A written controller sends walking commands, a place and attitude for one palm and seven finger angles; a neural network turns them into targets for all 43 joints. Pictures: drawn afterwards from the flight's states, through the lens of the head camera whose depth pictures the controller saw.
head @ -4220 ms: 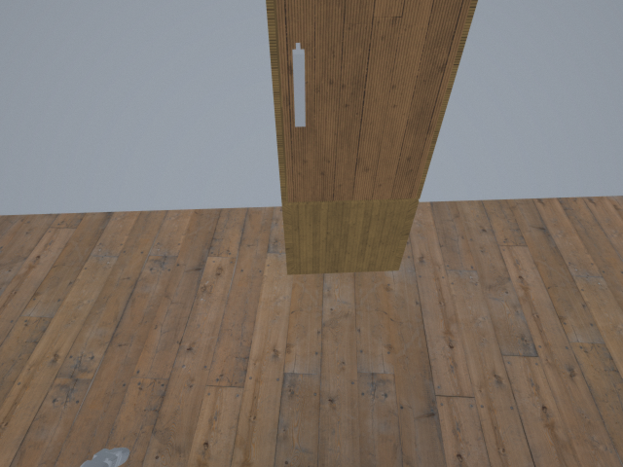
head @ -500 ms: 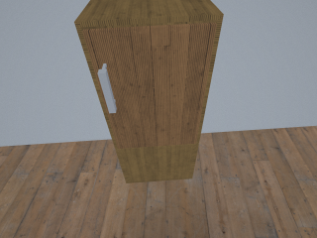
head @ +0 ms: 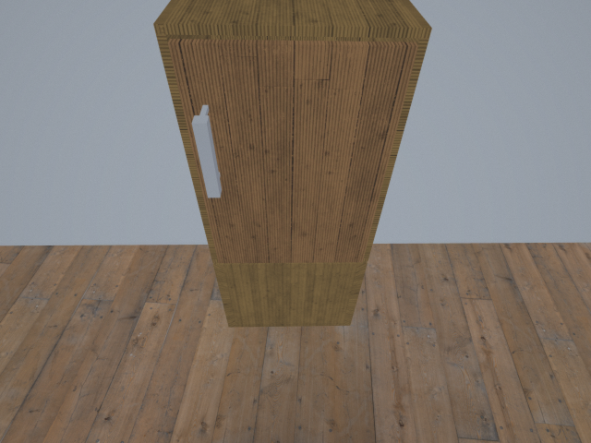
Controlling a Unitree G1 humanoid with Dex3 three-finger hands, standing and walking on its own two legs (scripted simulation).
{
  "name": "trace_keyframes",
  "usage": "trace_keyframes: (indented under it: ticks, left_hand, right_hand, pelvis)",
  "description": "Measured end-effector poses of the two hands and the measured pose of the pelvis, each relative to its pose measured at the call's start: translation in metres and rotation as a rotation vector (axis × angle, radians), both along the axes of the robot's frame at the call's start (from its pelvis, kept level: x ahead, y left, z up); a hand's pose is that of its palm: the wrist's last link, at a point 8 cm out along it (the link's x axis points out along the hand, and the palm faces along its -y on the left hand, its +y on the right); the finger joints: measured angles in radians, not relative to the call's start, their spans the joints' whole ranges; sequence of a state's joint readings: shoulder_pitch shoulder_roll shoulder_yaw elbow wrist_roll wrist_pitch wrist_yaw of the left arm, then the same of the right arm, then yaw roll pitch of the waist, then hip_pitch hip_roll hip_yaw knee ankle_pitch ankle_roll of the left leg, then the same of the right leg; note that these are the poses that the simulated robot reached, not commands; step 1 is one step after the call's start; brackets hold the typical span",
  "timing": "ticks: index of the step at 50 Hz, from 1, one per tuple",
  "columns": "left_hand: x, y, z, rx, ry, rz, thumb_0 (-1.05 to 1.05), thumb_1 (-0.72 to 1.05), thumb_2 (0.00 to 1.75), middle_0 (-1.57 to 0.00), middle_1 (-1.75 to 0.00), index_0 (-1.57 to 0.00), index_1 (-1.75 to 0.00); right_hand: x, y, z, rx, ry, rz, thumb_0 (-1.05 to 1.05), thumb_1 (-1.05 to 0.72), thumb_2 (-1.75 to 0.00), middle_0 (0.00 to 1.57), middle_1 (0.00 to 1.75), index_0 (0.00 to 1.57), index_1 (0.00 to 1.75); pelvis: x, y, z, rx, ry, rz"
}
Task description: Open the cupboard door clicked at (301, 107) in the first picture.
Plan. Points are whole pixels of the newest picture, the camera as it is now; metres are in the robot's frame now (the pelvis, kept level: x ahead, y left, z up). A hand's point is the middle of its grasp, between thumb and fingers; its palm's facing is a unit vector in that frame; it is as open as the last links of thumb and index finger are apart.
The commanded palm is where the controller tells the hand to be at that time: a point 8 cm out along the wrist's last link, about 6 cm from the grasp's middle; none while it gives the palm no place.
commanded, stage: look again from close up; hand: left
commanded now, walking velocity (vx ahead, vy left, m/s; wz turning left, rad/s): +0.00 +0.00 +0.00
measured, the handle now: (210, 152) +0.61 +0.20 +0.06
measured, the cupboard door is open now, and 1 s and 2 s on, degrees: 0 0 0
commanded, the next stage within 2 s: raise the hand with hooked fingers in 0.52 s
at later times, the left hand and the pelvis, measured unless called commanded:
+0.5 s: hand out of the picture +0.03 +0.21 -0.16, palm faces +0.00 -0.97 -0.26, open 7.4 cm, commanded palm none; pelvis +0.02 +0.00 +0.01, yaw +0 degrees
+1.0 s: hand (160, 371) +0.22 +0.21 -0.04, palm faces +0.10 -0.99 -0.02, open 8.3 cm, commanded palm +0.18 +0.27 -0.03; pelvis +0.07 -0.01 -0.07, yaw +0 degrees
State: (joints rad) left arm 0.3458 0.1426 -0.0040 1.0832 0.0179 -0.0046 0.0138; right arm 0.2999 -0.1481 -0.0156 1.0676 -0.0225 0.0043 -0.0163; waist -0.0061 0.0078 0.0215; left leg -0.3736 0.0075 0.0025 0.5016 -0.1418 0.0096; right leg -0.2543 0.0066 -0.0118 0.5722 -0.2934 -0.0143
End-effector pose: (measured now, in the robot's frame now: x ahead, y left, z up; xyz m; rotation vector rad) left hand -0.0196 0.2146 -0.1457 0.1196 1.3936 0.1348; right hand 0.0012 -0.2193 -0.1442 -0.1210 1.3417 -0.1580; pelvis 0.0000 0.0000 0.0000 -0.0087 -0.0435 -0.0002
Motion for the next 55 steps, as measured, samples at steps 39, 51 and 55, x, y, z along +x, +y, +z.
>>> trace_keyframes:
  ticks: [39, 51, 55]
  left_hand:
    - [0.215, 0.042, 0.125, 0.149, -0.951, 0.1, 0.02, 0.87, 0.88, -0.2, -0.33, -0.2, -0.33]
    - [0.211, 0.047, 0.105, -0.036, -1.278, -0.023, 0.01, 0.64, 0.79, -0.22, -0.48, -0.22, -0.48]
    - [0.197, 0.051, 0.11, 0.012, -1.285, 0.01, 0.01, 0.54, 0.75, -0.22, -0.53, -0.23, -0.54]
  right_hand:
    - [0.142, -0.041, 0.028, -0.14, -0.412, 0.02, 0.01, -0.9, -0.9, 0.2, 0.3, 0.2, 0.3]
    - [0.311, -0.024, 0.036, -0.12, -0.881, 0.178, 0.01, -0.9, -0.9, 0.2, 0.3, 0.2, 0.3]
    - [0.323, -0.008, 0.031, -0.113, -0.875, 0.248, 0.01, -0.9, -0.9, 0.2, 0.3, 0.2, 0.3]
  pelvis:
    - [0.063, -0.004, -0.007, 0.01, 0.092, 0.026]
    - [0.072, -0.011, -0.076, -0.002, 0.285, 0.003]
    - [0.074, -0.011, -0.081, -0.026, 0.29, 0.024]
